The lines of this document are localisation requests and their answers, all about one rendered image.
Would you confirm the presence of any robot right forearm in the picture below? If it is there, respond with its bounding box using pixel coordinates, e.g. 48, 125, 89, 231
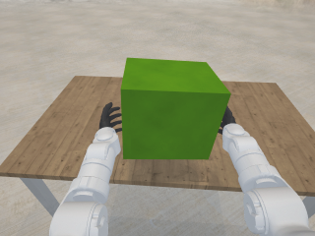
222, 123, 309, 226

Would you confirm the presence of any right robot upper arm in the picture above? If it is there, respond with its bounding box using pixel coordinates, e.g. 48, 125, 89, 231
243, 186, 315, 236

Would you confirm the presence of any robot right hand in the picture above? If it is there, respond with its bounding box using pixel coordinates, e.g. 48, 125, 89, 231
218, 106, 236, 134

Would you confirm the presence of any robot left forearm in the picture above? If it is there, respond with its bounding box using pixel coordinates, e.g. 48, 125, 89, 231
49, 127, 121, 236

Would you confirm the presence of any left robot upper arm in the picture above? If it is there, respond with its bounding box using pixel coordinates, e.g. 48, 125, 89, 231
50, 201, 108, 236

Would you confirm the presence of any table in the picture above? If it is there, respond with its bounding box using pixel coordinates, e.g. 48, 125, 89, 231
0, 76, 315, 219

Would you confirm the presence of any robot left hand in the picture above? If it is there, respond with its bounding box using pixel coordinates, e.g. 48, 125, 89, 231
98, 102, 122, 133

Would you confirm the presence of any carton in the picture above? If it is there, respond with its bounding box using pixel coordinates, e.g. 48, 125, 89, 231
120, 57, 231, 160

